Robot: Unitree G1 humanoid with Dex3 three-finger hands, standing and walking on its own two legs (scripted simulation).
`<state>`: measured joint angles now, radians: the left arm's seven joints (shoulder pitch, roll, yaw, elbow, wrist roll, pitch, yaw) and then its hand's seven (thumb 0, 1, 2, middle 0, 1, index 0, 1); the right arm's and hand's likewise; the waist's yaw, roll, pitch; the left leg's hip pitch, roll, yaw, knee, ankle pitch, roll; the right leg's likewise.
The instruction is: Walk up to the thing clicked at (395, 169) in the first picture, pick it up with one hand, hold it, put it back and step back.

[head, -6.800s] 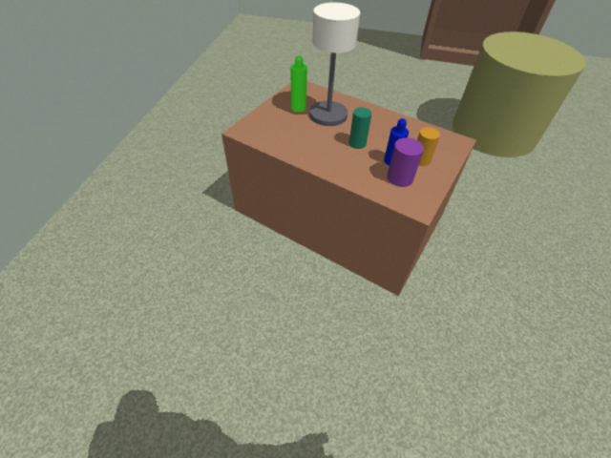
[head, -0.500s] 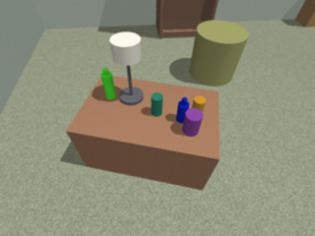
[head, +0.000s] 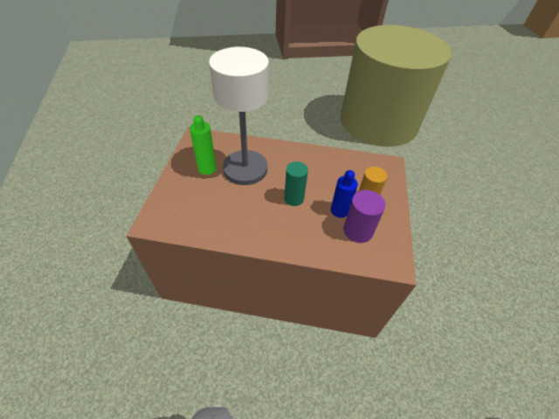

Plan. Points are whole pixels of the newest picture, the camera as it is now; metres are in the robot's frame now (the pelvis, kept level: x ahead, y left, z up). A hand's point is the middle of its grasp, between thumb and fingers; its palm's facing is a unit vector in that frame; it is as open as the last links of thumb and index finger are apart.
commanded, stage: walk up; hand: right
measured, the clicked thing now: (363, 217) +0.65 -0.24 -0.27
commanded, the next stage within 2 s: stand in 1.86 s
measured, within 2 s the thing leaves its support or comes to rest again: neither
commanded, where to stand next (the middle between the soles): +0.22 +0.04 m, yaw -9 degrees
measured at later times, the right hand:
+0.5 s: hand (418, 418) +0.15 -0.23 -0.16, palm faces +0.10 +0.94 -0.33, open 7.4 cm
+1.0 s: hand (415, 363) +0.23 -0.23 -0.14, palm faces +0.16 +0.90 -0.40, open 7.4 cm
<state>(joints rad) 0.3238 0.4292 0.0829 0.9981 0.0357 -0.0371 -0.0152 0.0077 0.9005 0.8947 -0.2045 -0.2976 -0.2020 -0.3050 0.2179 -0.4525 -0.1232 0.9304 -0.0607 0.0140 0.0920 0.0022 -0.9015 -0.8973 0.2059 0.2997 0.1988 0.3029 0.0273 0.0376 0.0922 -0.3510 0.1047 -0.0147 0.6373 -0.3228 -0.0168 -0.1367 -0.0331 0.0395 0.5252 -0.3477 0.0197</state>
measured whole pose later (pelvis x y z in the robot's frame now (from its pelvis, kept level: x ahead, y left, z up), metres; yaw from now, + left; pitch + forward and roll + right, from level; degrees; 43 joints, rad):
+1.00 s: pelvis +0.17 +0.06 +0.00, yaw -11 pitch -2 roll +0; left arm 0.11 0.40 0.02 1.01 0.00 0.01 -0.01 0.01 0.91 0.90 -0.20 -0.30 -0.20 -0.30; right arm 0.11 -0.39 -0.03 0.97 0.00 -0.02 -0.01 0.00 -0.90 -0.90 0.21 0.30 0.20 0.30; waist 0.01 -0.02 0.12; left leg -0.23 0.06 0.06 0.62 -0.34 -0.03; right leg -0.26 -0.01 0.04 0.64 -0.34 0.01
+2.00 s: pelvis +0.16 +0.06 +0.02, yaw -11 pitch -2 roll +0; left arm 0.10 0.35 0.01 1.15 0.01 -0.01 -0.02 0.01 0.91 0.90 -0.20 -0.30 -0.20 -0.30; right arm 0.09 -0.35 -0.02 1.14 -0.02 -0.01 0.01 0.00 -0.90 -0.90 0.21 0.30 0.20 0.30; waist 0.00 0.00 0.06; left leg -0.11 0.05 0.07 0.32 -0.17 -0.03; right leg -0.14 -0.02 0.04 0.33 -0.16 0.03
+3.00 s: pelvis +0.18 +0.05 +0.02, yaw -10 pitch -2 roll +0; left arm 0.10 0.36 0.00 1.13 0.01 -0.01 0.00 0.01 0.90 0.90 -0.20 -0.30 -0.20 -0.30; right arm 0.09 -0.35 -0.01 1.14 -0.01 -0.01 0.01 0.00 -0.90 -0.90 0.21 0.30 0.20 0.30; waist 0.00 0.00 0.05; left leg -0.09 0.05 0.05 0.30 -0.19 -0.03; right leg -0.10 -0.02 0.02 0.32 -0.19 0.02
